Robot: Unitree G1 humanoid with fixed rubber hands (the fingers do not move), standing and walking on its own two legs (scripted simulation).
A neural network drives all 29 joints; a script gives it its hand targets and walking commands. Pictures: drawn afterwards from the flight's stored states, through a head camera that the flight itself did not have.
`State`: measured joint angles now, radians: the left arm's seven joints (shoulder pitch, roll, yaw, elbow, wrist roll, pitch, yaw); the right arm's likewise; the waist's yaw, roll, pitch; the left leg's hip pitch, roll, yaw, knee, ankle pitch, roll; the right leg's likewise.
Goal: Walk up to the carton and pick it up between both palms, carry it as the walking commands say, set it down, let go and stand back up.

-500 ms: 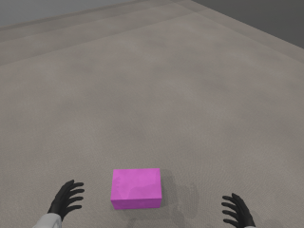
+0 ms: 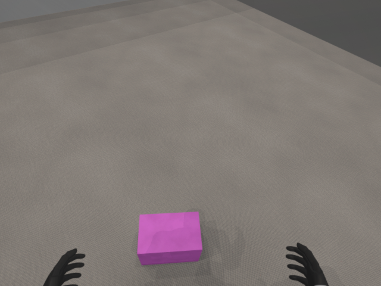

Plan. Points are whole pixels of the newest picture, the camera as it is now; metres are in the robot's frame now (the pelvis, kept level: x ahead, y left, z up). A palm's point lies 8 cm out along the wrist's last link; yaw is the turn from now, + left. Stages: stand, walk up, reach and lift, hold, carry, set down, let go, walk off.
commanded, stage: stand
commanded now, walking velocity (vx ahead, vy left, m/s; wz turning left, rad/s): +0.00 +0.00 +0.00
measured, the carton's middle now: (169, 238) +0.41 +0.09 -0.67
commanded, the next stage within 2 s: none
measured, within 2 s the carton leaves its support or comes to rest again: neither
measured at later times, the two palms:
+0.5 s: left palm out of the picture +0.07 +0.29 -0.10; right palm out of the picture +0.15 -0.25 -0.05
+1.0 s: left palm out of the picture +0.06 +0.30 -0.10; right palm out of the picture +0.14 -0.25 -0.05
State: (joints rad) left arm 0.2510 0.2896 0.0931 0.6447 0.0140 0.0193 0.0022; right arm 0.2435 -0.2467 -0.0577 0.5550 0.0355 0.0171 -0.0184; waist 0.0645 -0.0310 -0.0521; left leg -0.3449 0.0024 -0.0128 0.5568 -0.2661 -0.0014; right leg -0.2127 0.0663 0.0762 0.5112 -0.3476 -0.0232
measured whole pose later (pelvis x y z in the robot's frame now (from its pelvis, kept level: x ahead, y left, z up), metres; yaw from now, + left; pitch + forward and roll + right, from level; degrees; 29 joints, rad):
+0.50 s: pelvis -0.02 +0.01 +0.00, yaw +0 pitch +2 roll -1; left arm 0.25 0.29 0.09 0.76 0.01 -0.01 0.01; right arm 0.24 -0.25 -0.06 0.56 0.04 -0.01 -0.03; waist 0.06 -0.03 -0.06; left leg -0.34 0.00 -0.01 0.56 -0.24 0.01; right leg -0.21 0.07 0.08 0.51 -0.32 -0.02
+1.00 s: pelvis -0.03 +0.01 +0.00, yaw +0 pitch +1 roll -1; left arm 0.25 0.30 0.09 0.79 0.01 -0.03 0.01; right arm 0.24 -0.26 -0.06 0.57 0.04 -0.02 -0.03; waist 0.06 -0.01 -0.06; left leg -0.34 0.00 -0.01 0.56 -0.23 0.01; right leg -0.21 0.07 0.08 0.51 -0.32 -0.02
